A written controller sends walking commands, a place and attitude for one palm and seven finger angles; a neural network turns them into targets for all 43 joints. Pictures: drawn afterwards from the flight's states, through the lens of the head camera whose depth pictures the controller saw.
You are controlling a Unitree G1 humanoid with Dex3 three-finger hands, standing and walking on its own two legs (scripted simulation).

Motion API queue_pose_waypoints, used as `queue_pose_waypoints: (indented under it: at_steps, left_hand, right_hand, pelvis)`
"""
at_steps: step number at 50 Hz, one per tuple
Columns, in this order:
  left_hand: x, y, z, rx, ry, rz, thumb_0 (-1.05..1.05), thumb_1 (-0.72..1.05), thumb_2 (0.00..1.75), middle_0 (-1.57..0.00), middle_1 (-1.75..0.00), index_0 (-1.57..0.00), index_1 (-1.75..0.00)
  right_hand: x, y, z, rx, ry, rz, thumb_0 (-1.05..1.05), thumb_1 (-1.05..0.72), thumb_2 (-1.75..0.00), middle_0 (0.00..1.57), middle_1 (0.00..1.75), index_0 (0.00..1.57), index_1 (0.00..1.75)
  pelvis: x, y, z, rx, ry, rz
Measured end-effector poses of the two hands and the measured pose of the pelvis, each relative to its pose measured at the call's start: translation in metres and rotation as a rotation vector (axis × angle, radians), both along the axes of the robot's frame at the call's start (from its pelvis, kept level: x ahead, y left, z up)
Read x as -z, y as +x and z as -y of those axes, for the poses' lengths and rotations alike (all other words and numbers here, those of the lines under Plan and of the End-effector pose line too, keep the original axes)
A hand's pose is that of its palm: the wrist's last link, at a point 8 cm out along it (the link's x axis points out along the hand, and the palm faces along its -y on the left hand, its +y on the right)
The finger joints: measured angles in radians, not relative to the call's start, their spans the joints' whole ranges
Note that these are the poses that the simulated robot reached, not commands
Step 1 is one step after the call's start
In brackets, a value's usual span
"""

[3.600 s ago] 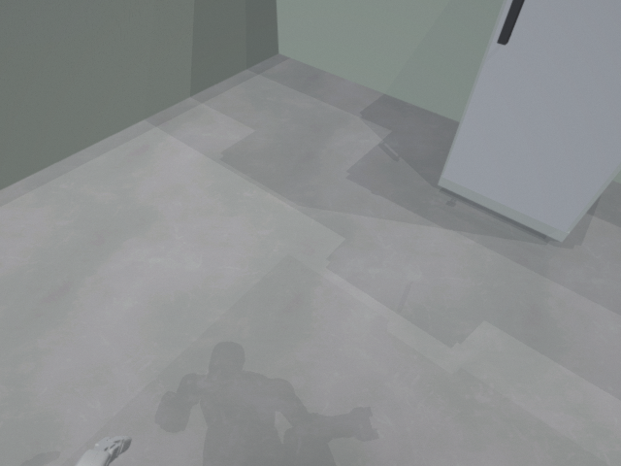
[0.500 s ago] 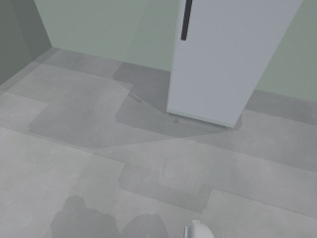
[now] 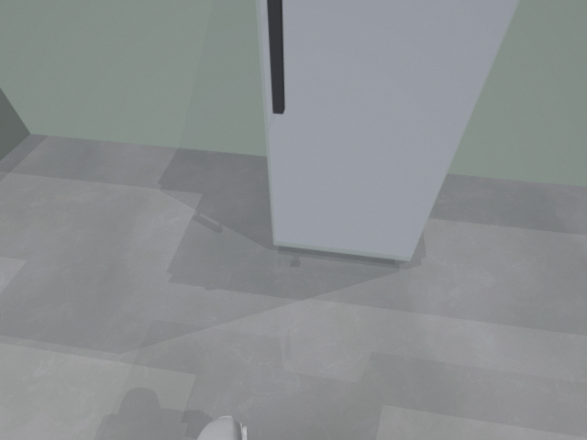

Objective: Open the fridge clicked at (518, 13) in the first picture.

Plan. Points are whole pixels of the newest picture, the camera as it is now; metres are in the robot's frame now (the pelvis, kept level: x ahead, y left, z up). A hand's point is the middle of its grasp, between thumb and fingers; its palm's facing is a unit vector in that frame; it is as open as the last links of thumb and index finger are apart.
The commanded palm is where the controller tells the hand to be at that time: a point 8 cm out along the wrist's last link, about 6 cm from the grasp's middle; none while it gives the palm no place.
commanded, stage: turn to face it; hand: left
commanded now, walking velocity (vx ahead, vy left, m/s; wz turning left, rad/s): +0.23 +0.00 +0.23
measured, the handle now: (278, 50) +0.93 +0.07 +0.11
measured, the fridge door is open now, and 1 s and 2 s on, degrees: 0 0 0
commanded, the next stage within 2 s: take the last steps up to it in 0.20 s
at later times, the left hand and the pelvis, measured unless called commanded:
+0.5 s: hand (158, 439) +0.16 +0.23 -0.18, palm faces -0.02 -0.99 -0.17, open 7.4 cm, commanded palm none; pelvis +0.13 +0.05 +0.00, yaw -4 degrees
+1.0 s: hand (202, 437) +0.17 +0.16 -0.17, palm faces +0.04 -0.99 -0.11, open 7.4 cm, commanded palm none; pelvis +0.23 +0.02 +0.00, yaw -4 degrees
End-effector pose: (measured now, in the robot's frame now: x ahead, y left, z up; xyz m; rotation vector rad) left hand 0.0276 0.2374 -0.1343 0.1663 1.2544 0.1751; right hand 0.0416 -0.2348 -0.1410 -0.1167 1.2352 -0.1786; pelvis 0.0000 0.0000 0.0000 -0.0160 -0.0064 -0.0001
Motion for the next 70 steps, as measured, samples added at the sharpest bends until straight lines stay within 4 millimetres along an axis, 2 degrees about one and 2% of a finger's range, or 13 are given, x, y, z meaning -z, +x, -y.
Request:
queue_pose_waypoints:
  at_steps: [9, 13, 16, 20, 29, 33, 37, 46, 55, 58, 61, 66, 70]
  left_hand:
    - [0.029, -0.001, -0.007, -0.104, -0.097, -0.166, 0.00, 0.91, 0.90, -0.20, -0.30, -0.20, -0.30]
    - [0.037, 0.011, -0.016, -0.093, -0.119, -0.250, 0.01, 0.91, 0.90, -0.20, -0.30, -0.20, -0.30]
    - [0.032, 0.035, -0.026, -0.056, -0.111, -0.253, 0.01, 0.91, 0.90, -0.20, -0.30, -0.20, -0.30]
    - [0.024, 0.078, -0.038, -0.005, -0.088, -0.189, 0.01, 0.91, 0.90, -0.20, -0.30, -0.20, -0.30]
    - [0.004, 0.164, -0.035, 0.079, -0.017, -0.022, 0.01, 0.92, 0.90, -0.20, -0.30, -0.20, -0.30]
    - [0.002, 0.181, -0.020, 0.102, 0.014, 0.015, 0.01, 0.92, 0.90, -0.20, -0.30, -0.20, -0.30]
    - [-0.002, 0.172, -0.003, 0.069, 0.007, -0.012, 0.00, 0.91, 0.90, -0.20, -0.30, -0.20, -0.30]
    - [0.004, 0.138, 0.026, 0.003, -0.084, -0.208, 0.01, 0.91, 0.90, -0.20, -0.30, -0.20, -0.30]
    - [0.027, 0.151, 0.013, -0.070, -0.157, -0.358, 0.01, 0.90, 0.90, -0.20, -0.30, -0.21, -0.30]
    - [0.033, 0.181, -0.005, -0.041, -0.152, -0.376, 0.01, 0.91, 0.90, -0.20, -0.30, -0.20, -0.30]
    - [0.029, 0.234, -0.024, 0.004, -0.119, -0.311, 0.01, 0.91, 0.90, -0.20, -0.30, -0.20, -0.30]
    - [0.016, 0.338, -0.044, 0.058, -0.059, -0.118, 0.01, 0.91, 0.90, -0.20, -0.30, -0.20, -0.30]
    - [0.006, 0.408, -0.041, 0.091, -0.034, 0.001, 0.01, 0.91, 0.90, -0.20, -0.30, -0.20, -0.30]
  right_hand:
    - [-0.006, 0.135, -0.035, -0.134, -0.044, 0.080, 0.00, -0.92, -0.90, 0.20, 0.30, 0.19, 0.30]
    - [-0.006, 0.159, -0.061, -0.130, -0.045, 0.104, 0.00, -0.92, -0.90, 0.20, 0.30, 0.20, 0.30]
    - [-0.009, 0.156, -0.072, -0.072, -0.034, 0.100, -0.01, -0.92, -0.90, 0.20, 0.30, 0.20, 0.30]
    - [-0.012, 0.148, -0.064, -0.010, -0.052, 0.095, -0.04, -0.96, -0.90, 0.21, 0.30, 0.20, 0.30]
    - [0.008, 0.084, -0.044, 0.089, 0.002, -0.094, -0.01, -0.93, -0.90, 0.20, 0.30, 0.20, 0.30]
    - [0.024, 0.059, -0.035, 0.133, 0.050, -0.180, -0.01, -0.92, -0.90, 0.20, 0.30, 0.20, 0.30]
    - [0.017, 0.064, -0.028, 0.132, 0.076, -0.227, 0.00, -0.92, -0.90, 0.20, 0.30, 0.20, 0.30]
    - [0.003, 0.147, -0.018, 0.095, 0.044, -0.142, 0.00, -0.91, -0.90, 0.20, 0.30, 0.19, 0.30]
    - [0.001, 0.282, -0.034, -0.011, -0.040, -0.016, 0.01, -0.92, -0.90, 0.20, 0.30, 0.19, 0.30]
    - [0.000, 0.312, -0.047, -0.006, -0.053, 0.045, 0.00, -0.92, -0.90, 0.20, 0.30, 0.20, 0.30]
    - [-0.006, 0.321, -0.056, 0.046, -0.050, 0.057, -0.01, -0.93, -0.90, 0.20, 0.30, 0.20, 0.30]
    - [-0.012, 0.315, -0.055, 0.079, -0.055, -0.009, -0.02, -0.96, -0.90, 0.20, 0.30, 0.20, 0.30]
    - [-0.007, 0.301, -0.060, 0.104, -0.013, -0.101, -0.01, -0.94, -0.90, 0.20, 0.30, 0.20, 0.30]
  pelvis:
    - [0.012, 0.079, -0.033, -0.018, -0.030, 0.008]
    - [0.015, 0.101, -0.048, 0.022, -0.010, 0.022]
    - [0.009, 0.110, -0.055, 0.048, -0.010, 0.029]
    - [0.004, 0.117, -0.060, 0.066, -0.005, 0.026]
    - [0.002, 0.137, -0.043, 0.081, 0.017, 0.021]
    - [0.009, 0.149, -0.025, 0.097, 0.030, 0.025]
    - [0.002, 0.164, -0.013, 0.101, 0.028, 0.023]
    - [-0.004, 0.208, -0.009, 0.082, 0.004, 0.007]
    - [0.015, 0.278, -0.038, 0.068, -0.020, -0.007]
    - [0.018, 0.297, -0.048, 0.090, -0.006, 0.004]
    - [0.010, 0.315, -0.053, 0.101, -0.002, 0.010]
    - [-0.002, 0.343, -0.054, 0.105, 0.008, 0.008]
    - [-0.004, 0.364, -0.047, 0.106, 0.019, 0.008]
